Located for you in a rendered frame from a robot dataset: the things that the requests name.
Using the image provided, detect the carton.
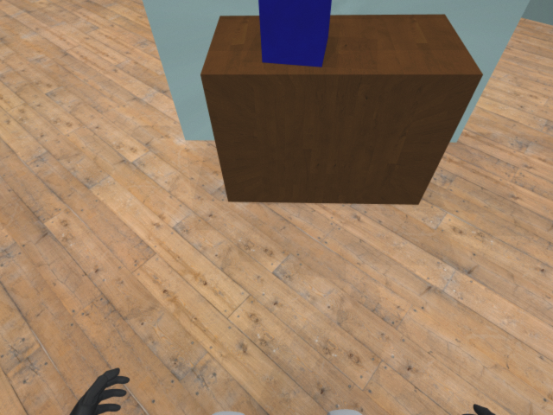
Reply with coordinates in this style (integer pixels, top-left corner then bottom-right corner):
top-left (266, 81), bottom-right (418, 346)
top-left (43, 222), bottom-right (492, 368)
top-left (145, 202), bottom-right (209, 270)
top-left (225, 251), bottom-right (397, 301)
top-left (258, 0), bottom-right (332, 67)

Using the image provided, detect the pedestal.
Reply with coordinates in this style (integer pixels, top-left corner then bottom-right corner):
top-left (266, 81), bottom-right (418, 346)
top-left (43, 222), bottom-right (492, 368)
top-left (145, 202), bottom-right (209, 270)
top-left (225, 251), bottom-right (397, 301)
top-left (200, 15), bottom-right (483, 205)

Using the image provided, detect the robot left hand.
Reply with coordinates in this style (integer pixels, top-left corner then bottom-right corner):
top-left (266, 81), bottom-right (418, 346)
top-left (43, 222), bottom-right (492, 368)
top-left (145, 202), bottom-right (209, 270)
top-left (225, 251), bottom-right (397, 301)
top-left (70, 368), bottom-right (130, 415)

